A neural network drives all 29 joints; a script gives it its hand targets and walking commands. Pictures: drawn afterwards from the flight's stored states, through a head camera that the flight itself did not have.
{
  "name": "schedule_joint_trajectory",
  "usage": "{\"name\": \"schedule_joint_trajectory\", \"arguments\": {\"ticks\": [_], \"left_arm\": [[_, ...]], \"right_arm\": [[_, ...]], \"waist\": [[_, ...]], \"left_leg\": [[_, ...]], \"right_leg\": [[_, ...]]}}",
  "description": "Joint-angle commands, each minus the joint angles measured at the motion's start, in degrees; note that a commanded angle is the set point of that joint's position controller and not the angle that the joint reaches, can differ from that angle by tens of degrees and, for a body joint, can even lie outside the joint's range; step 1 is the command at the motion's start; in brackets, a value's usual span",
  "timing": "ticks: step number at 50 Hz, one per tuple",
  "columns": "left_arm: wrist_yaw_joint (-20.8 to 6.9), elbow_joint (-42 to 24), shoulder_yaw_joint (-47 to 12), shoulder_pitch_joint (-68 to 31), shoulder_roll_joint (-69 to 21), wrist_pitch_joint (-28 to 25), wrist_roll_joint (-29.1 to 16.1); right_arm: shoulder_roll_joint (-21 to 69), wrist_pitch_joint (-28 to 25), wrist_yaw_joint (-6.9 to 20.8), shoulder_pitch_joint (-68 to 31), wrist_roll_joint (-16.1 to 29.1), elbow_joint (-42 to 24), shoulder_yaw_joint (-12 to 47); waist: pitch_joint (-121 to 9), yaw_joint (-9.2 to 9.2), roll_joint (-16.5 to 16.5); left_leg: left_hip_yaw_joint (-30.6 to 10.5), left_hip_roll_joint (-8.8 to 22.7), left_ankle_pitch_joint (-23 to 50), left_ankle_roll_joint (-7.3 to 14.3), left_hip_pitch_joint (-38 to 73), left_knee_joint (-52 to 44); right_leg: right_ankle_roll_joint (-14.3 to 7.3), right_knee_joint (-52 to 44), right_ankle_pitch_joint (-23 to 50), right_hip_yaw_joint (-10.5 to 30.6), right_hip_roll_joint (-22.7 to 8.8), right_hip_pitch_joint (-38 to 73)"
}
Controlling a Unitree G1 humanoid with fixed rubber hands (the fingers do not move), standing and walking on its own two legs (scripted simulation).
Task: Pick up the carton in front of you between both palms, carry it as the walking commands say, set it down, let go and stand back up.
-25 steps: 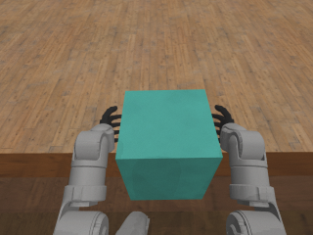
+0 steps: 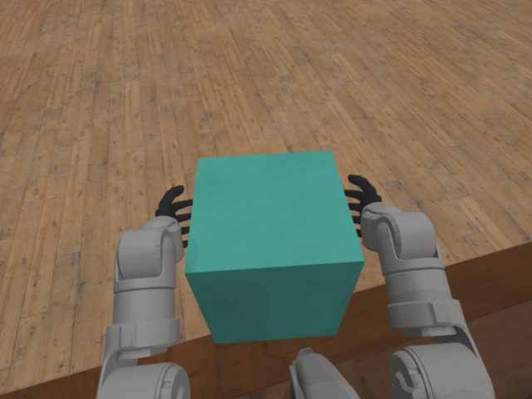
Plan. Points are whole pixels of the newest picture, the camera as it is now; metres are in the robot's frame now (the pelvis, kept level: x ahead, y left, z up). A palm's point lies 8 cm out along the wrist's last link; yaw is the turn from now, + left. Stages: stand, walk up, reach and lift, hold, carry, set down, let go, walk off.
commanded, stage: carry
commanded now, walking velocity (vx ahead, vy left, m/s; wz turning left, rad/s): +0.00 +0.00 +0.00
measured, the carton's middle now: (270, 251) +0.34 -0.04 +0.00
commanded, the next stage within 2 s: none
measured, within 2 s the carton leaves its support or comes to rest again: neither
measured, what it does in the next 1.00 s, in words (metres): goes down: right foot 0.13 m lower, then left foot 0.13 m lower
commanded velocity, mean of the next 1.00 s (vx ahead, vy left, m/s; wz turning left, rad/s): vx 0.00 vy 0.00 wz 0.00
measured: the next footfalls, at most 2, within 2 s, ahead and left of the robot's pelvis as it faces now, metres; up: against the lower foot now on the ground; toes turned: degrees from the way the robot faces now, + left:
right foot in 0.12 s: +0.24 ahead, -0.09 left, -0.13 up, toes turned +2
left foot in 0.48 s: +0.52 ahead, +0.05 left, -0.27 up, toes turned -2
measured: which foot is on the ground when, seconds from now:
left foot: down 0.00-0.10, up 0.12-0.46, down 0.48-0.84, up 0.86-1.00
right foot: up 0.00-0.10, down 0.12-0.48, up 0.50-0.82, down 0.84-1.00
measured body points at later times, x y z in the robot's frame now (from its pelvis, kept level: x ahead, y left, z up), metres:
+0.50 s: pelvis +0.41 -0.01 -0.20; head +0.41 -0.02 +0.25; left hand +0.77 +0.15 -0.08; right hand +0.77 -0.15 -0.09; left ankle +0.49 +0.04 -0.93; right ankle +0.23 -0.09 -0.76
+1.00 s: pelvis +0.78 -0.04 -0.35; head +0.87 -0.03 +0.10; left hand +1.15 +0.13 -0.30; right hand +1.17 -0.17 -0.29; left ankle +0.74 +0.10 -0.97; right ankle +0.83 -0.08 -1.07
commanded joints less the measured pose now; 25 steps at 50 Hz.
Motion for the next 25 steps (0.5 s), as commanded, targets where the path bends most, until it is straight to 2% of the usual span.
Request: {"name": "schedule_joint_trajectory", "arguments": {"ticks": [1, 2, 3, 4, 5, 6, 7, 8, 9, 10, 11, 12, 13, 14, 15, 16, 17, 18, 19, 20, 21, 22, 23, 24, 25], "left_arm": [[-9.4, -8.1, -37.1, -40.2, -54.9, -3.8, -18.9], [-9.2, -9.1, -37.9, -40.6, -54.1, -3.6, -19.1], [-9.1, -9.3, -39.0, -40.8, -53.9, -3.2, -20.0], [-9.1, -8.9, -39.2, -39.3, -52.7, -2.9, -20.3], [-9.5, -8.8, -39.6, -38.5, -52.3, -2.3, -21.1], [-9.8, -7.0, -39.3, -37.2, -51.2, -1.5, -21.1], [-10.1, -4.1, -39.7, -36.0, -49.3, -0.6, -21.7], [-10.5, -1.7, -40.2, -36.6, -50.8, -0.7, -23.7], [-10.9, -2.9, -41.2, -38.8, -53.5, -1.0, -25.4], [-11.5, -3.9, -42.3, -43.0, -56.5, -0.9, -27.5], [-12.0, -4.6, -43.4, -46.1, -59.2, -1.1, -29.9], [-12.6, -4.7, -44.5, -48.1, -61.1, -1.5, -31.9], [-13.1, -5.1, -45.5, -50.5, -63.3, -2.3, -33.4], [-13.4, -5.8, -45.7, -51.8, -64.9, -2.8, -34.5], [-13.7, -6.8, -46.0, -53.0, -66.3, -3.3, -35.6], [-13.8, -7.2, -46.1, -53.3, -66.9, -3.7, -36.2], [-13.9, -7.5, -45.7, -53.4, -67.0, -4.0, -36.8], [-13.8, -7.9, -45.3, -52.1, -66.5, -4.3, -36.8], [-13.8, -8.1, -44.9, -51.3, -66.0, -4.4, -36.6], [-13.7, -7.4, -44.6, -49.0, -65.2, -4.3, -36.2], [-13.6, -6.6, -44.2, -46.2, -64.3, -4.0, -35.5], [-13.5, -5.7, -43.8, -44.4, -63.4, -3.8, -34.5], [-13.3, -4.1, -43.3, -42.6, -62.2, -3.4, -33.1], [-13.1, -3.3, -42.7, -41.2, -61.0, -3.1, -31.4], [-12.6, -0.3, -41.0, -37.8, -58.5, -2.3, -29.1]], "right_arm": [[68.6, -1.9, 17.4, -42.5, 27.7, -13.0, 36.4], [67.9, -1.9, 17.3, -41.4, 27.3, -12.8, 36.0], [66.7, -1.5, 17.1, -38.2, 26.3, -11.9, 35.7], [66.0, -1.0, 16.8, -36.9, 25.2, -11.4, 35.4], [64.6, -0.9, 16.4, -35.5, 23.7, -10.5, 34.8], [61.9, -0.3, 15.8, -33.8, 21.5, -8.8, 33.0], [59.8, 1.1, 15.3, -32.1, 18.8, -6.8, 30.7], [56.8, 2.3, 14.6, -29.5, 16.1, -6.0, 28.2], [56.2, 2.7, 14.3, -31.3, 15.0, -7.5, 27.6], [56.4, 2.6, 14.2, -32.6, 14.3, -7.2, 27.0], [56.6, 2.1, 14.2, -32.5, 13.4, -6.7, 25.3], [58.0, 1.7, 14.2, -32.0, 13.0, -6.9, 25.3], [58.4, 1.1, 14.2, -33.9, 12.7, -8.3, 25.3], [59.1, 0.6, 14.1, -34.9, 12.5, -9.0, 25.5], [59.1, 0.0, 13.9, -36.2, 12.1, -10.8, 25.6], [59.4, -0.4, 13.6, -36.6, 11.7, -11.6, 26.0], [59.1, -0.6, 13.1, -37.0, 11.8, -12.7, 26.6], [58.9, -0.8, 12.7, -36.3, 11.8, -13.7, 27.1], [58.8, -0.8, 12.3, -36.3, 11.9, -15.4, 27.8], [58.0, -0.6, 11.9, -36.5, 11.8, -16.5, 28.7], [57.1, -0.3, 11.6, -36.0, 11.8, -16.9, 29.2], [56.0, 0.1, 11.5, -35.5, 11.7, -17.2, 29.8], [55.1, 0.4, 11.5, -33.0, 11.8, -16.1, 30.4], [53.8, 1.0, 11.9, -31.2, 12.4, -15.5, 30.7], [54.0, 2.1, 12.3, -30.2, 13.0, -12.7, 30.7]], "waist": [[-19.4, 2.27, 7.5], [-23.7, 4.61, 10.7], [-25.7, 8.68, 10.3], [-26.0, 12.75, 4.4], [-23.9, 15.89, -1.3], [-20.2, 17.53, -5.3], [-22.3, 10.54, -7.6], [-28.0, 15.15, -8.7], [-25.2, 14.13, -5.2], [-21.2, 13.49, 2.6], [-19.9, 13.73, 2.9], [-22.2, 13.65, 1.6], [-23.8, 13.77, 0.4], [-24.5, 13.33, -1.4], [-24.1, 14.95, 1.1], [-23.3, 16.20, 2.2], [-23.0, 16.30, 1.5], [-22.0, 16.65, 1.2], [-21.7, 16.14, -3.4], [-25.4, 15.29, -7.4], [-25.8, 13.68, -8.5], [-25.8, 10.96, -6.5], [-26.9, 4.92, 0.2], [-24.8, 1.66, 8.3], [-22.5, 4.20, 6.3]], "left_leg": [[-10.0, 6.0, 28.8, 4.0, -0.3, -7.9], [-8.2, 8.1, 29.9, 2.5, -3.2, -0.9], [-6.0, 9.2, 33.4, 1.0, -1.4, 4.5], [-3.2, 9.3, 44.8, -1.1, -1.3, 12.4], [-3.1, 8.3, 39.4, -2.9, -9.0, 28.2], [0.5, 2.3, 4.2, -4.5, -16.1, 39.7], [-5.3, 4.9, 3.0, -5.5, -28.1, 36.2], [-8.7, 4.8, 7.7, -6.2, -35.3, 35.0], [-9.3, 8.0, 8.6, -5.7, -33.5, 28.9], [-9.0, 8.5, 10.9, -6.5, -33.7, 19.7], [-7.0, 8.7, 11.8, -6.6, -31.1, 12.6], [-7.4, 8.3, 12.9, -7.5, -26.9, 9.4], [-7.0, 9.4, 22.4, -7.1, -25.3, 13.9], [-6.3, 9.4, 23.6, -6.2, -26.6, 12.5], [-6.2, 9.3, 34.7, -5.7, -29.6, 2.6], [-2.6, 7.2, 42.7, -5.4, -25.8, -4.9], [-0.8, 5.7, 48.9, -5.6, -19.0, -11.6], [1.9, 3.9, 52.6, -5.4, -8.3, -19.0], [3.5, 3.2, 55.4, -5.2, -0.4, -21.8], [4.5, 3.3, 66.1, -3.6, 7.0, -15.1], [3.4, 3.4, 62.7, -3.1, 6.3, -18.4], [4.3, 3.2, 58.4, -3.1, 11.6, -23.3], [4.6, 3.5, 56.0, -2.8, 22.9, -29.7], [2.1, 8.2, 54.4, -0.7, 30.0, -31.4], [-8.8, 15.2, 68.9, 0.8, 34.3, -21.4]], "right_leg": [[0.4, -16.2, 13.5, -10.3, 6.1, 20.9], [-1.0, -8.8, 23.6, -10.5, 5.7, 30.6], [-1.6, -12.1, 19.9, -8.4, 4.3, 33.3], [-1.4, -18.6, 16.3, -10.4, 4.8, 39.5], [-3.9, -23.8, 11.4, -7.0, 2.1, 47.4], [-5.3, -22.4, 16.5, -1.1, -4.3, 50.2], [-5.9, -8.8, 37.1, 10.3, -12.9, 59.9], [-17.6, -12.2, 15.4, 26.8, -17.5, 62.6], [-19.3, -13.9, 8.3, 33.4, -16.9, 52.5], [-17.4, -12.3, 12.4, 30.0, -14.7, 47.2], [-15.6, -12.5, 15.9, 28.9, -13.1, 44.3], [-16.7, -15.4, 9.7, 31.6, -14.3, 40.4], [-15.7, -12.0, 11.8, 30.7, -14.6, 38.7], [-13.9, -10.1, 12.7, 27.6, -12.3, 39.7], [-11.9, -5.0, 3.0, 21.2, -6.3, 41.4], [-11.4, -4.1, -2.2, 17.9, -2.9, 37.1], [-10.9, -3.7, -8.0, 15.4, -0.7, 33.1], [-10.1, -3.9, -10.9, 10.3, 1.0, 25.6], [-9.2, -2.4, -14.2, 7.8, 1.6, 21.7], [-7.4, 3.2, -13.9, 5.0, 1.0, 20.1], [-6.1, 8.2, -11.6, 2.6, 1.6, 24.0], [-4.7, 14.9, -3.5, 1.0, 0.9, 23.1], [-3.1, 26.0, 5.5, -1.2, -0.1, 17.7], [-1.1, 44.3, -20.5, -3.7, 3.4, 9.5], [-0.6, 52.4, -43.4, -4.5, 6.1, -1.1]]}}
